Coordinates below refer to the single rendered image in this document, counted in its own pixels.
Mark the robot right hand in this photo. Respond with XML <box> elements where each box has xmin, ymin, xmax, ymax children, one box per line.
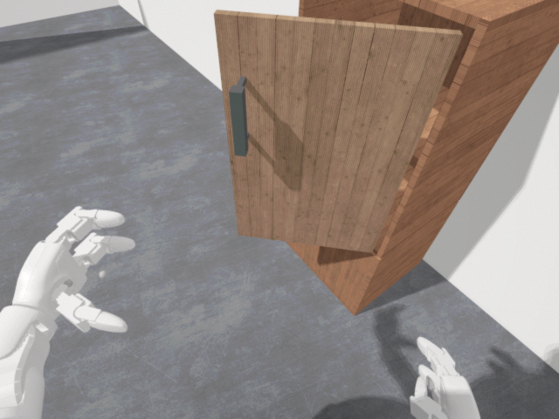
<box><xmin>410</xmin><ymin>337</ymin><xmax>480</xmax><ymax>419</ymax></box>

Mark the robot left hand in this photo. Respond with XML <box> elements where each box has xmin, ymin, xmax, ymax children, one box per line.
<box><xmin>12</xmin><ymin>206</ymin><xmax>135</xmax><ymax>333</ymax></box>

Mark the robot left forearm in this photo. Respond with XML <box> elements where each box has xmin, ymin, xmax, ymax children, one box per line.
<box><xmin>0</xmin><ymin>305</ymin><xmax>58</xmax><ymax>419</ymax></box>

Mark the handle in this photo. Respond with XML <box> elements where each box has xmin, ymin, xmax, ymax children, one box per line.
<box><xmin>229</xmin><ymin>76</ymin><xmax>249</xmax><ymax>156</ymax></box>

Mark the cupboard door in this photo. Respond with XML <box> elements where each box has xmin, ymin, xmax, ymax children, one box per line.
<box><xmin>214</xmin><ymin>10</ymin><xmax>463</xmax><ymax>253</ymax></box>

